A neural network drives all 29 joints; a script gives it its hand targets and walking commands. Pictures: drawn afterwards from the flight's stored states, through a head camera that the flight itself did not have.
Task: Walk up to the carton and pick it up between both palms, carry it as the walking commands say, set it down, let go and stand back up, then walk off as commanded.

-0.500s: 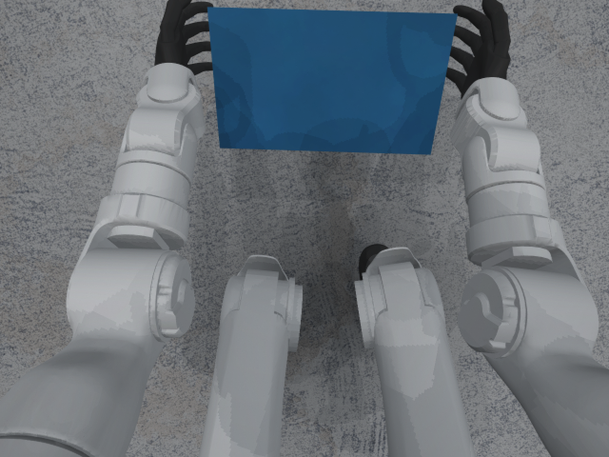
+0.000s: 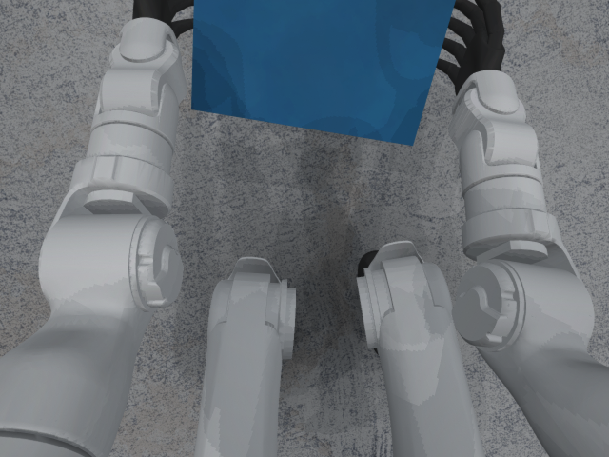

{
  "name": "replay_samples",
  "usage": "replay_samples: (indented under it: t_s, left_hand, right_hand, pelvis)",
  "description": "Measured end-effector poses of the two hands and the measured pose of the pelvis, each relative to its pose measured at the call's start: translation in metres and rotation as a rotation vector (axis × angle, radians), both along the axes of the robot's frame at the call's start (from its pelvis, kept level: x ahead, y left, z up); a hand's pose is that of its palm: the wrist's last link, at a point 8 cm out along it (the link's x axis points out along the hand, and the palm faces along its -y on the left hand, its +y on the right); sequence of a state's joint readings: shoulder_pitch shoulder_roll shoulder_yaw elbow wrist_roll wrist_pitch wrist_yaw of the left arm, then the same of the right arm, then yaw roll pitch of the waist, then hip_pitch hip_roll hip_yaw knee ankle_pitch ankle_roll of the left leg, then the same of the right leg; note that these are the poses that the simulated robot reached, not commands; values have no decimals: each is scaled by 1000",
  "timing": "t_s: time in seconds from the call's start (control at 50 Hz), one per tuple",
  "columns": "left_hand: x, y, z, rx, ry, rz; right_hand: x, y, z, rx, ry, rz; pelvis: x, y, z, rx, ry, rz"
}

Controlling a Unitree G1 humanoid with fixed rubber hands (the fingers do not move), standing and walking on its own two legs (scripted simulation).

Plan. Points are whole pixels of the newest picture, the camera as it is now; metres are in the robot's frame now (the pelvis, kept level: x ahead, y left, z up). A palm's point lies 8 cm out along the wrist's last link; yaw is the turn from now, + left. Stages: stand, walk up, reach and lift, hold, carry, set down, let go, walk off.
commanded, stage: set down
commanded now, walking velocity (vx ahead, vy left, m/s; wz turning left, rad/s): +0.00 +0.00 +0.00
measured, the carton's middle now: (312, 55) +0.57 -0.02 -0.24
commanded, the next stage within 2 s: none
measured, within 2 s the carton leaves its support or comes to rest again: rests again in 1.78 s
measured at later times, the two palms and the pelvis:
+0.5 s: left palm (150, 28) +0.57 +0.16 -0.14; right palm (465, 56) +0.52 -0.18 -0.14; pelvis +0.01 +0.00 +0.00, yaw +0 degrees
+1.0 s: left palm (153, 28) +0.57 +0.16 -0.14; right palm (466, 55) +0.52 -0.18 -0.14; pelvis +0.01 -0.01 -0.01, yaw +1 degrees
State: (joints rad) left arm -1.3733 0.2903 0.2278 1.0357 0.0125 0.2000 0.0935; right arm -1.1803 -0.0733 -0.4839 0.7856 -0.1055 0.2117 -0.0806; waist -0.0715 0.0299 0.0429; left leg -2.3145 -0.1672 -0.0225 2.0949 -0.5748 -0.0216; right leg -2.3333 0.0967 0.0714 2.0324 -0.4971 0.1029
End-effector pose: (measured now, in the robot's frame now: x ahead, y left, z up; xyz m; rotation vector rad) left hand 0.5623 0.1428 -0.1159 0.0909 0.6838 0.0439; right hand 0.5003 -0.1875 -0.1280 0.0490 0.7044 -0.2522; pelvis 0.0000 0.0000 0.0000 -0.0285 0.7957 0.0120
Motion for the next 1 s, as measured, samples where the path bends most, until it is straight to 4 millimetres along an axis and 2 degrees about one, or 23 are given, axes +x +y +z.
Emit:
replay_samples:
  t_s: [0.16, 0.56, 1.0]
  left_hand:
    - [-14, 13, -12, -7, 9, 36]
    - [8, 15, -22, -42, -9, 13]
    - [8, 13, -25, -42, -31, 7]
  right_hand:
    - [8, 8, -2, 8, -13, 36]
    - [23, 6, -12, 5, -33, 25]
    - [23, 3, -15, 20, -58, 50]
  pelvis:
    - [-2, -4, -2, 7, -16, -1]
    - [12, -4, 0, 3, 29, 2]
    - [11, -9, -5, 3, 19, 9]
